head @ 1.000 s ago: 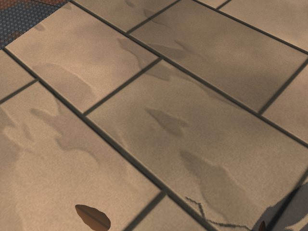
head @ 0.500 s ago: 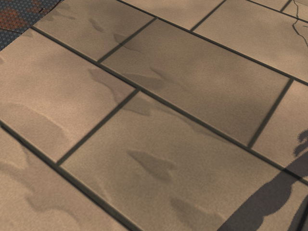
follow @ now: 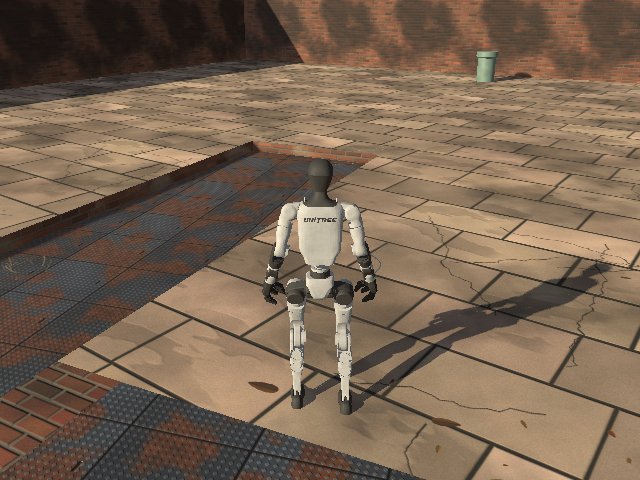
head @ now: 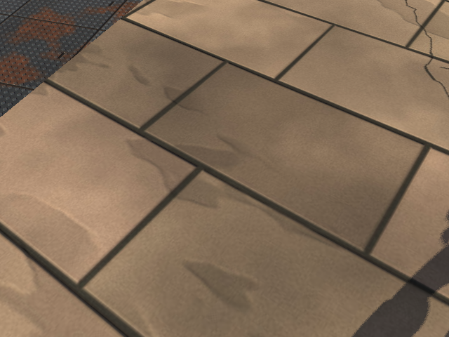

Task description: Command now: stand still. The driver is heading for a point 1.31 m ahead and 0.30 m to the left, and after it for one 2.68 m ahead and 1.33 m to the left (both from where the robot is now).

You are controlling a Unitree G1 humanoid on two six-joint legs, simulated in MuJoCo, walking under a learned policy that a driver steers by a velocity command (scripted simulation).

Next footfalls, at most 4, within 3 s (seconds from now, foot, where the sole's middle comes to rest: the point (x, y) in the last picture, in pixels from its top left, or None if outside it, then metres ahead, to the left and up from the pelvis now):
1.28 right None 0.37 -0.09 -0.77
1.58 left None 0.29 0.12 -0.77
1.92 right None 0.38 -0.13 -0.77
2.40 left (192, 283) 0.68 0.14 -0.77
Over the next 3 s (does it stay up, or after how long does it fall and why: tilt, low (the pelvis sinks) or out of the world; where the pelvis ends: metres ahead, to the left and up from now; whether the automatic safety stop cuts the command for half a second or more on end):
stays up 0.88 0.10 0.00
